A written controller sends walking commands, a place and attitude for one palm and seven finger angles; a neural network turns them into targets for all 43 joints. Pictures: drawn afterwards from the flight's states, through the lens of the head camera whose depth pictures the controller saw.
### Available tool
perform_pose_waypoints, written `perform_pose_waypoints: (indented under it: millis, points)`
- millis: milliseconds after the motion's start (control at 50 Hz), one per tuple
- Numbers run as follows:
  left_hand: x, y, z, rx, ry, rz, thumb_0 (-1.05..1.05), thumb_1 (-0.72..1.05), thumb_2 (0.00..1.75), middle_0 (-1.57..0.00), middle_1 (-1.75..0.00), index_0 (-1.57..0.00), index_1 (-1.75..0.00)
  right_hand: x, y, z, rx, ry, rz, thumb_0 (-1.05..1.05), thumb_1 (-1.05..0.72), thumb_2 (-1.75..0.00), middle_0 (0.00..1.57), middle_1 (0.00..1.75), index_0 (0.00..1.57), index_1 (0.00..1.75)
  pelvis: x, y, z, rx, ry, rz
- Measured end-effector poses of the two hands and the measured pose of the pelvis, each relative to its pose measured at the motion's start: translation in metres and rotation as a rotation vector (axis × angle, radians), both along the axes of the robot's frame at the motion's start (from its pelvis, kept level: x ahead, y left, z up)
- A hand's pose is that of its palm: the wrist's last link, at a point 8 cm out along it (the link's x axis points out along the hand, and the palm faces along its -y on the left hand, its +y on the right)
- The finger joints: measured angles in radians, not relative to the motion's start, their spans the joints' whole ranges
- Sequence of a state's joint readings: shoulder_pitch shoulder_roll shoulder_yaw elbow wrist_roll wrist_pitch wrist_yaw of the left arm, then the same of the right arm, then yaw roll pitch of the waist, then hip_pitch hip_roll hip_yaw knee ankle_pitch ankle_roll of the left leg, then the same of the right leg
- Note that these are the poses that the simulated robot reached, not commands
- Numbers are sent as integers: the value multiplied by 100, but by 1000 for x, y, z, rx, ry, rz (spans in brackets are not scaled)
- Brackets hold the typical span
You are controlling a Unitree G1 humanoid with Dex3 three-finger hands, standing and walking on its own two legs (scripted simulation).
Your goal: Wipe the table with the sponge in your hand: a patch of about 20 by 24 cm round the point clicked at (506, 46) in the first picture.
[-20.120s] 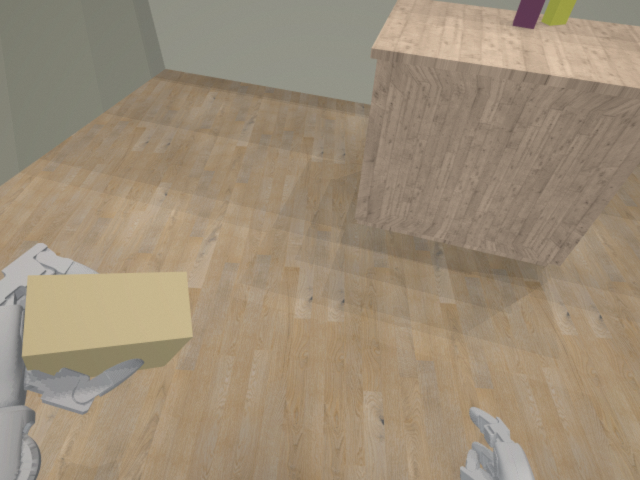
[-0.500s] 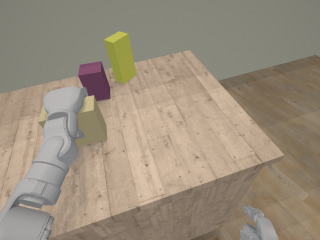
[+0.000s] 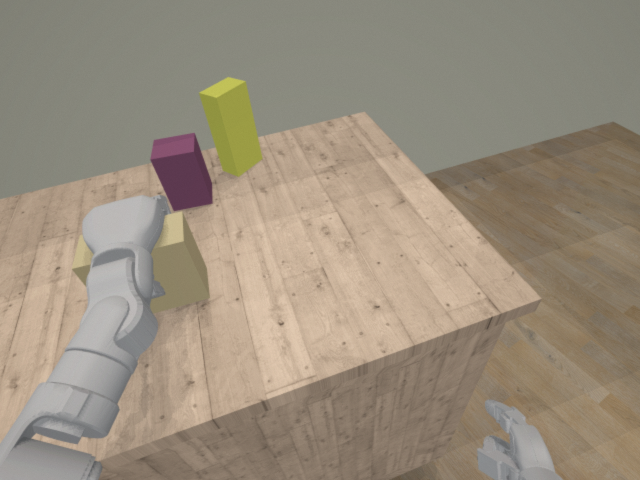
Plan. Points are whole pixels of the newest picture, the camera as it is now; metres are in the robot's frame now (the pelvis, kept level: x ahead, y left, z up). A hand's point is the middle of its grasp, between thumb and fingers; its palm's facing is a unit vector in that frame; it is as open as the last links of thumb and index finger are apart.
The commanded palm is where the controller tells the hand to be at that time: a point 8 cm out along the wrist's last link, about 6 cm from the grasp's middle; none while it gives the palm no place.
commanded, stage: wipe back along the middle lane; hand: left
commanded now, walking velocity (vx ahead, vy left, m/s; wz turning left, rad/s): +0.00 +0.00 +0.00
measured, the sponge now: (154, 277) +0.35 +0.27 +0.08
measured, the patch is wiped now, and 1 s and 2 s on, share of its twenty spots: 0.80 0.85 0.95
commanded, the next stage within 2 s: slide across to the third lane in 0.98 s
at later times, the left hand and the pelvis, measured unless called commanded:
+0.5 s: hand (143, 276) +0.31 +0.25 +0.13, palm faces +0.14 -0.05 -0.99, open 10.1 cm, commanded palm +0.26 +0.23 +0.15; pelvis +0.01 +0.01 +0.00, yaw -1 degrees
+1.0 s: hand (149, 306) +0.27 +0.22 +0.13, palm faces +0.18 -0.09 -0.98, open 10.1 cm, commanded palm +0.21 +0.20 +0.15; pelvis +0.00 +0.00 -0.01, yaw -1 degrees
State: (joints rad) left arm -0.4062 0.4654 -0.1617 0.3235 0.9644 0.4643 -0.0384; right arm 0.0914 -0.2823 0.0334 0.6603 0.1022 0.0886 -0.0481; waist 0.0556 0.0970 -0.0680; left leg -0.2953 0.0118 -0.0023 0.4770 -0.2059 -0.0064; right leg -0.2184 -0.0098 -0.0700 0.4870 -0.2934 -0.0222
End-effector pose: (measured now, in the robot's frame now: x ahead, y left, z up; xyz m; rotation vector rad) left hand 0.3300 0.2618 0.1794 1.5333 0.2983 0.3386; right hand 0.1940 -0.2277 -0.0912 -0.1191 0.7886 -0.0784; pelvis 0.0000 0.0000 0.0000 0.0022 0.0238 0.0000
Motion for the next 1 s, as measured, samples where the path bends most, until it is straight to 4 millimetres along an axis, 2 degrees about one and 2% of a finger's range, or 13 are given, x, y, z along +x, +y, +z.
perform_pose_waypoints:
  millis: [220, 480, 880, 1000]
  points:
    - [-16, -6, 1, -4, -45, -33, 0, -49, 104, -71, -133, -72, -133, 0, 3, -5, 21, 8, 2, 1, -90, -90, 20, 30, 20, 30, 6, 5, -1, 1, -6, -10]
    - [-45, -14, 1, -40, -108, -31, 1, -49, 104, -70, -133, -72, -134, 40, 28, 12, 61, -76, 68, 1, -90, -90, 20, 30, 20, 30, 10, 11, -2, 3, -14, -15]
    - [-80, -31, 2, -82, -147, -43, 1, -48, 104, -69, -134, -71, -134, 34, 29, 11, 81, -87, 89, 1, -90, -90, 20, 30, 18, 30, 3, 4, -4, 4, -34, -23]
    - [-92, -41, 1, -78, -155, -61, 2, -48, 104, -68, -134, -71, -134, 32, 27, 10, 95, -97, 97, 1, -90, -90, 20, 30, 19, 30, 1, 1, -5, 5, -40, -23]
